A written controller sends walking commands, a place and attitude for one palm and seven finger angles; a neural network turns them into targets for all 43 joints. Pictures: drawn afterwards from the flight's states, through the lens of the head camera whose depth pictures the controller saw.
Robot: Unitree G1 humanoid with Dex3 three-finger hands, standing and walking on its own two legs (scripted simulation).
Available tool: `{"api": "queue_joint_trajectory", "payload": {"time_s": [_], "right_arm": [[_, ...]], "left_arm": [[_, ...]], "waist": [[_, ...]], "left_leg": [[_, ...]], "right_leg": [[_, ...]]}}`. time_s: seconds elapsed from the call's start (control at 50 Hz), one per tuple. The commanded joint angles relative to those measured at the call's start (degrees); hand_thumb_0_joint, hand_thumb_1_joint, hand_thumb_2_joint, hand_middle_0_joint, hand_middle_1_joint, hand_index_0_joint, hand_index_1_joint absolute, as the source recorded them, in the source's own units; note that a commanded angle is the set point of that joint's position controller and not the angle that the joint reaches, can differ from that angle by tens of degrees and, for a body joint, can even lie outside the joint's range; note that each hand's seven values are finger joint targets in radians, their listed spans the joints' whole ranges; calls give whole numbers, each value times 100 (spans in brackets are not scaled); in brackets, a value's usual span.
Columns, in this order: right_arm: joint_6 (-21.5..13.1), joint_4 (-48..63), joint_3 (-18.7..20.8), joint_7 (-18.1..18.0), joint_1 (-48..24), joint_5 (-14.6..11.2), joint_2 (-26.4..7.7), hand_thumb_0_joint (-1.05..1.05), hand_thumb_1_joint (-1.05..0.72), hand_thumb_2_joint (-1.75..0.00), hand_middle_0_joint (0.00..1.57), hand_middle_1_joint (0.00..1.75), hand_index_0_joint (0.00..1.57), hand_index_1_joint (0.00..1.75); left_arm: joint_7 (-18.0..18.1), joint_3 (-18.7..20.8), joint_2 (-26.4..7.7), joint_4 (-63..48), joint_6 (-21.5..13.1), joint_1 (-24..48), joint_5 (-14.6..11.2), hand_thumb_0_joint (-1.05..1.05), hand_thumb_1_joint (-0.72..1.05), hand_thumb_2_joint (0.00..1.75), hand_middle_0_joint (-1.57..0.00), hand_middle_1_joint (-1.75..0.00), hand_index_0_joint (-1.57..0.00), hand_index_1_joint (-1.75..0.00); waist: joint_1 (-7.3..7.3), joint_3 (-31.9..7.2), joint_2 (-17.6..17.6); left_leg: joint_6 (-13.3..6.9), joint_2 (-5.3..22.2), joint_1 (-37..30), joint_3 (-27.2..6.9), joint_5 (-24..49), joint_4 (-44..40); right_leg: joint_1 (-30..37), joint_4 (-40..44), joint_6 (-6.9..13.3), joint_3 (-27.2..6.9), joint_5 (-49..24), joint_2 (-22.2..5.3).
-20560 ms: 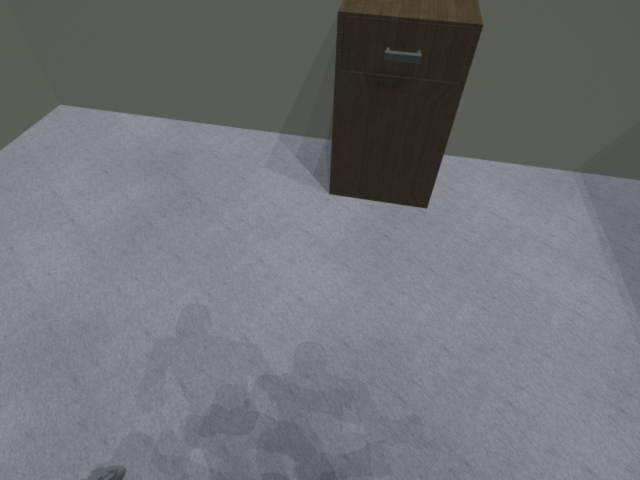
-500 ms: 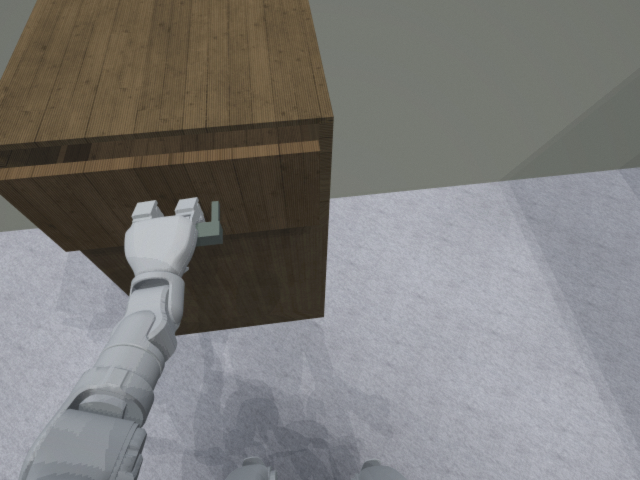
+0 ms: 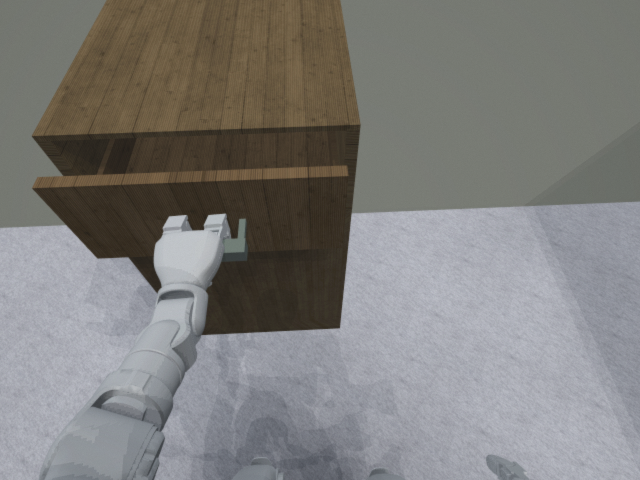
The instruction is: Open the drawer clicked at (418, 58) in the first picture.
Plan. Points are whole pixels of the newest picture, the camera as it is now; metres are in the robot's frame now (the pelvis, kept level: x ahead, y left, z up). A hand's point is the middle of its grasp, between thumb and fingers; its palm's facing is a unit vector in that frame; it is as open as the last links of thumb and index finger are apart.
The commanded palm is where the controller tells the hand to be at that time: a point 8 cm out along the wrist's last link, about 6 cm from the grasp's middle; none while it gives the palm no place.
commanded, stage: pull the drawer open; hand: left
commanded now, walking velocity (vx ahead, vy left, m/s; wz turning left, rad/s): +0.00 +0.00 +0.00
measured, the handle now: (205, 239) +0.45 +0.17 -0.01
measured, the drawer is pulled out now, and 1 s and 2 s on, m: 0.09 0.26 0.30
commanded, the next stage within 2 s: open the thumb to release the handle in 1.60 s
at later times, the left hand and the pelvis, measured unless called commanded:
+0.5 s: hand (197, 316) +0.34 +0.17 -0.03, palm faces -0.02 -0.09 -1.00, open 5.6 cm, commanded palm +0.29 +0.17 +0.02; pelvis +0.02 +0.00 +0.01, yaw -2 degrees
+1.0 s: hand (187, 402) +0.23 +0.16 -0.03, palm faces -0.03 -0.14 -0.99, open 5.8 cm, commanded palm +0.17 +0.17 +0.02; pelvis +0.02 -0.01 +0.00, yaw +0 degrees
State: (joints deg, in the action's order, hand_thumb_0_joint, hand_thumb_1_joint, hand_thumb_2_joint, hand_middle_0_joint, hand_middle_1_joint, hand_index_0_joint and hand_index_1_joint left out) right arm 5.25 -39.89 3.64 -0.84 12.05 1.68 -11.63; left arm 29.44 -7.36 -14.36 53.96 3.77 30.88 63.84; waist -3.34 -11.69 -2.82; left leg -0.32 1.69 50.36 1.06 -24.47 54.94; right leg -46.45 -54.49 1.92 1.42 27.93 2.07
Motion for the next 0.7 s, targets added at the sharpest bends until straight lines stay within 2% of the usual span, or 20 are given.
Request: {"api": "queue_joint_trajectory", "payload": {"time_s": [0.0, 0.08, 0.12, 0.18, 0.22, 0.24, 0.28, 0.3, 0.34, 0.38, 0.42, 0.44, 0.46, 0.48, 0.5, 0.54, 0.56, 0.58, 0.6, 0.68], "right_arm": [[-116, 351, 299, -80, 614, 4, -760, 0, -90, -90, 20, 30, 20, 30], [-100, 434, 303, -28, 590, -21, -751, 0, -90, -90, 20, 30, 20, 30], [-80, 460, 294, -18, 546, -37, -772, 0, -90, -90, 20, 30, 20, 30], [-84, 555, 293, -3, 484, -80, -777, 0, -90, -90, 20, 30, 20, 30], [-94, 643, 293, 22, 400, -85, -801, 0, -90, -90, 20, 30, 20, 30], [-99, 682, 292, 41, 381, -93, -788, 0, -90, -90, 20, 30, 20, 30], [-96, 733, 289, 65, 305, -100, -817, 0, -90, -90, 20, 30, 20, 30], [-106, 765, 289, 83, 241, -98, -821, 0, -90, -90, 20, 30, 20, 30], [-102, 811, 288, 112, 148, -89, -829, 0, -90, -90, 20, 30, 20, 30], [-90, 841, 284, 138, 85, -73, -834, 0, -90, -90, 20, 30, 20, 30], [-64, 909, 278, 167, -33, -54, -834, 0, -90, -90, 20, 30, 20, 30], [-54, 945, 269, 193, -85, -57, -807, 0, -90, -90, 20, 30, 20, 30], [-46, 936, 272, 206, -90, -58, -803, 0, -90, -90, 20, 30, 20, 30], [-40, 1017, 258, 221, -161, -56, -800, 0, -90, -90, 20, 30, 20, 30], [-31, 1046, 239, 237, -217, -58, -794, 0, -90, -90, 20, 30, 20, 30], [-15, 1150, 217, 249, -338, -62, -770, 0, -90, -90, 20, 30, 20, 30], [-4, 1184, 200, 255, -405, -62, -765, 0, -90, -90, 20, 30, 20, 30], [-15, 1236, 178, 274, -462, -68, -749, 0, -90, -90, 20, 30, 20, 30], [-13, 1270, 168, 271, -532, -71, -739, 0, -90, -90, 20, 30, 20, 30], [-44, 1429, 86, 300, -748, -34, -683, 0, -90, -90, 20, 30, 20, 30]], "left_arm": [[409, 366, -977, -1163, -119, 2292, 74, 0, 90, 90, -40, -135, -40, -135], [400, 452, -932, -1208, -56, 1492, -28, 0, 90, 90, -40, -135, -40, -135], [343, 538, -1012, -1312, -5, 1052, -115, 0, 90, 90, -40, -135, -40, -135], [285, 405, -846, -1734, 37, 410, -227, 0, 90, 90, -40, -135, -40, -135], [260, 491, -882, -2090, 69, -363, -294, 0, 90, 90, -40, -135, -40, -135], [243, 388, -740, -2281, 86, -733, -321, 0, 90, 90, -40, -135, -40, -135], [254, 366, -718, -2647, 143, -1293, -314, 0, 90, 90, -40, -135, -40, -135], [268, 273, -631, -2902, 163, -1423, -328, 0, 90, 90, -40, -135, -40, -135], [326, 358, -697, -3170, 242, -1908, -287, 0, 90, 90, -40, -135, -40, -135], [379, 242, -582, -3414, 350, -2133, -235, 0, 90, 90, -40, -135, -40, -135], [429, 255, -611, -3730, 461, -2449, -187, 0, 90, 90, -40, -135, -40, -135], [437, 16, -399, -3848, 525, -2528, -170, 0, 90, 90, -40, -135, -40, -135], [445, 61, -438, -3931, 561, -2591, -159, 0, 90, 90, -40, -135, -40, -135], [441, 23, -387, -3994, 609, -2890, -164, 0, 90, 90, -40, -135, -40, -135], [427, -91, -303, -4095, 639, -2962, -168, 0, 90, 90, -40, -135, -40, -135], [414, -73, -334, -4404, 651, -3260, -161, 0, 90, 90, -40, -135, -40, -135], [392, -270, -166, -4416, 664, -3352, -150, 0, 90, 90, -40, -135, -40, -135], [369, -341, -100, -4523, 652, -3445, -164, 0, 90, 90, -40, -135, -40, -135], [365, -255, -193, -4528, 629, -3599, -140, 0, 90, 90, -40, -135, -40, -135], [371, -351, -115, -4861, 498, -4028, -52, 0, 90, 90, -40, -135, -40, -135]], "waist": [[-141, -2165, 45], [73, -2291, 196], [148, -2336, 232], [207, -2186, 325], [338, -2230, 303], [343, -2125, 317], [339, -1936, 481], [313, -1847, 372], [360, -1754, 357], [328, -1649, 354], [382, -1718, 190], [336, -1624, 39], [323, -1576, 135], [377, -1518, 124], [349, -1495, 185], [419, -1586, 127], [351, -1436, 228], [367, -1330, 226], [401, -1273, 293], [474, -1251, 249]], "left_leg": [[-189, -286, -1710, 44, 2051, -229], [-192, -304, -1684, 97, 2009, -323], [-185, -311, -1637, 121, 2015, -392], [-185, -303, -1638, 165, 1990, -538], [-169, -309, -1687, 176, 2182, -610], [-172, -302, -1740, 205, 2251, -636], [-160, -298, -1721, 202, 2252, -691], [-157, -299, -1762, 223, 2200, -703], [-145, -288, -1839, 218, 2265, -733], [-138, -278, -1923, 205, 2337, -727], [-118, -263, -2081, 161, 2586, -710], [-121, -247, -2202, 160, 2611, -707], [-122, -214, -2286, 119, 2774, -680], [-116, -216, -2328, 108, 2839, -687], [-117, -213, -2364, 87, 2876, -672], [-112, -185, -2549, 50, 3143, -657], [-118, -189, -2545, 29, 3087, -641], [-124, -199, -2512, 27, 3000, -651], [-117, -207, -2485, 18, 2914, -654], [-116, -236, -2502, 12, 2913, -589]], "right_leg": [[694, 643, 15, -83, -2661, 112], [1031, 714, 21, -93, -2740, 133], [1289, 757, 25, -135, -2910, 127], [1513, 855, 13, -142, -3075, 121], [1768, 867, 37, -155, -3405, 111], [1807, 891, 25, -162, -3595, 104], [1836, 922, 15, -150, -3658, 98], [1800, 955, 13, -158, -3657, 88], [1793, 946, 31, -141, -3637, 100], [1715, 929, 38, -98, -3604, 106], [1690, 864, 75, -73, -3596, 121], [1573, 878, 65, -53, -3519, 117], [1522, 850, 67, -20, -3529, 138], [1509, 856, 65, 0, -3473, 140], [1502, 848, 60, 2, -3515, 143], [1537, 811, 60, 3, -3582, 134], [1468, 825, 47, 19, -3548, 141], [1449, 844, 47, 37, -3495, 133], [1457, 839, 51, 19, -3428, 138], [1449, 776, 51, -9, -3506, 113]]}}
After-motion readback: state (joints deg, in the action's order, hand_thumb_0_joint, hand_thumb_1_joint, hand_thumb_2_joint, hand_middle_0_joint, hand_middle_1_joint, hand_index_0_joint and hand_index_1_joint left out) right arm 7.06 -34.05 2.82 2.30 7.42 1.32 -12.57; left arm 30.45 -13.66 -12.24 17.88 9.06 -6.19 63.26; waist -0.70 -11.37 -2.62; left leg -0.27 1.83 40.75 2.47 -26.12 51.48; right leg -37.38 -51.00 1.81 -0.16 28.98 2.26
